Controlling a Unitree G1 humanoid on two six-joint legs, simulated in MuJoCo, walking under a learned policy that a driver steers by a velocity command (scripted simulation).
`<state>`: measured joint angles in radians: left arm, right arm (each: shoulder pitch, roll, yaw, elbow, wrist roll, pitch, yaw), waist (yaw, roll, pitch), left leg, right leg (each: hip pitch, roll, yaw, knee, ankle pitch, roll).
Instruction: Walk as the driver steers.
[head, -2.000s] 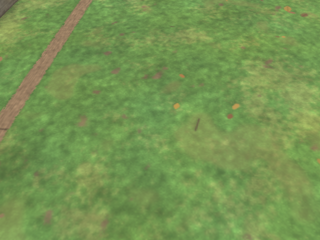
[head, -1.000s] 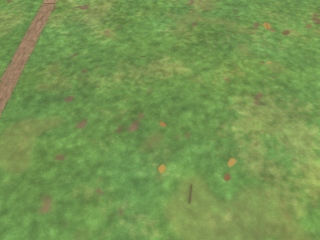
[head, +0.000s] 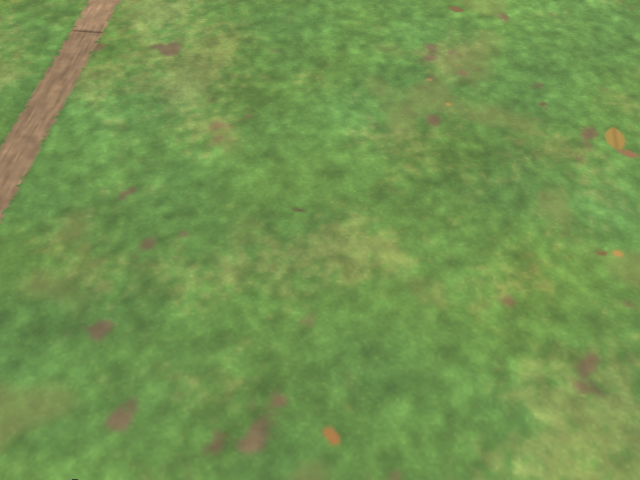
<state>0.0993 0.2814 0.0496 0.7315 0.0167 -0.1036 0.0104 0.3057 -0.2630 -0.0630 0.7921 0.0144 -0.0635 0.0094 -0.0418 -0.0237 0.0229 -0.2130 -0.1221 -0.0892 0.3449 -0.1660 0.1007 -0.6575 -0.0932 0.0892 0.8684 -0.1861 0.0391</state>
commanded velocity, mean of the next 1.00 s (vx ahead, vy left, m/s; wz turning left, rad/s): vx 0.50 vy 0.00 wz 0.39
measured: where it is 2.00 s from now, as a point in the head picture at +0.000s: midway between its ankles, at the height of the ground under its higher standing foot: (229, 256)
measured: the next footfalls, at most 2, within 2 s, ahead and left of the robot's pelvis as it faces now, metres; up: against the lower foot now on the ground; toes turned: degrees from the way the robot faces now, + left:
right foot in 0.20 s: +0.31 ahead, -0.14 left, +0.00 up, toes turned +12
left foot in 0.72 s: +0.49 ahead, +0.21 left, +0.00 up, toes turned +26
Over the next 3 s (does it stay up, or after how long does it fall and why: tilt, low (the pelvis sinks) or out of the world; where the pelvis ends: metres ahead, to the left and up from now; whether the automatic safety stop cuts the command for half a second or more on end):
stays up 1.01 0.15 -0.01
